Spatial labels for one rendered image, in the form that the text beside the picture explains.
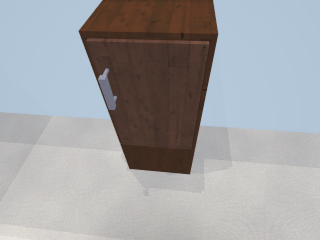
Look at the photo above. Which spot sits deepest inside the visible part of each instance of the cupboard door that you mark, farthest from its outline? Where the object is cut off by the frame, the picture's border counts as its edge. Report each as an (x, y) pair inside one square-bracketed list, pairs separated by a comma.
[(158, 84)]

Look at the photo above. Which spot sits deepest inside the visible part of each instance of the handle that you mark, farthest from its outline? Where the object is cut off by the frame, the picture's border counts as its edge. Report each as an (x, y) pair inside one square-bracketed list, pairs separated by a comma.
[(106, 90)]

